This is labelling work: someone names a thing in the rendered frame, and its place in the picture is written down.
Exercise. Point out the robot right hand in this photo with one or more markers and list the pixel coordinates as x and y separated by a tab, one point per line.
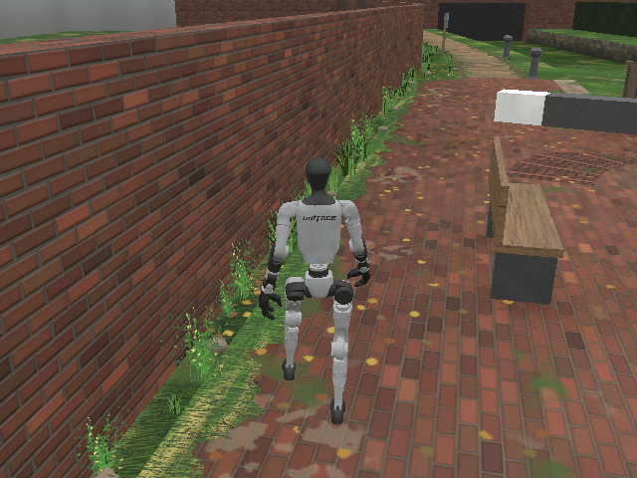
355	272

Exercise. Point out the robot left thigh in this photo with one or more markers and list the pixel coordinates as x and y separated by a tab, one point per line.
295	289

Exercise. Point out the left robot upper arm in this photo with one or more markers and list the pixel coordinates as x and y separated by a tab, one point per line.
286	211

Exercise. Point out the robot left hand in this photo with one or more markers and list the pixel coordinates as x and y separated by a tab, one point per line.
264	304

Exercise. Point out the right robot foot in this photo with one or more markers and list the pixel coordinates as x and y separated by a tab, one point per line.
337	415

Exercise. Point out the robot right forearm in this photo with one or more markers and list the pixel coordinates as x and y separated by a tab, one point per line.
361	259

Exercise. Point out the right robot upper arm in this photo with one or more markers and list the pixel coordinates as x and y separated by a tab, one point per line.
349	211

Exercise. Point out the robot left forearm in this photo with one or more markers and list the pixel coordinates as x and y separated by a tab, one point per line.
272	273

